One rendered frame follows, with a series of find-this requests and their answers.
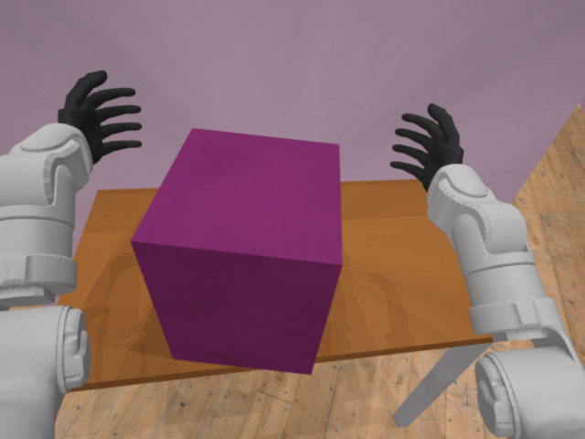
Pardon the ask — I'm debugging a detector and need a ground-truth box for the right robot hand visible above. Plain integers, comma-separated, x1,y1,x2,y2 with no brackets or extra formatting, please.
390,103,463,192

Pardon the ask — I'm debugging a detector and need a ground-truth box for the right robot forearm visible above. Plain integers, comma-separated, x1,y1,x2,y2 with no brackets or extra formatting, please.
426,164,585,379

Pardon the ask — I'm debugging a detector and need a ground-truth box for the left robot hand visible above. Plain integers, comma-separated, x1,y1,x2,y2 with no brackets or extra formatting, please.
58,70,142,165

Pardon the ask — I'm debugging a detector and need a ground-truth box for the robot right upper arm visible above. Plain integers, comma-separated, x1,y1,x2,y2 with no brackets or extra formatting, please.
474,347,585,439

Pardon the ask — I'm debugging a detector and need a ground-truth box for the left robot forearm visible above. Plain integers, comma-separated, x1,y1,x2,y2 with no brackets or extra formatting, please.
0,123,93,311

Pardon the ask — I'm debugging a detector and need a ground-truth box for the robot left upper arm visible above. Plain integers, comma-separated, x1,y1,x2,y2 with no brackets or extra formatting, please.
0,305,91,439

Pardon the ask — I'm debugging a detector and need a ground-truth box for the table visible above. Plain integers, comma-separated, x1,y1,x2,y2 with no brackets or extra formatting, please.
57,179,494,428

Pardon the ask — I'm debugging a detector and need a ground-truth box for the carton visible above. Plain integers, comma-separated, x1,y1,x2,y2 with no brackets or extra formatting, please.
130,128,343,375

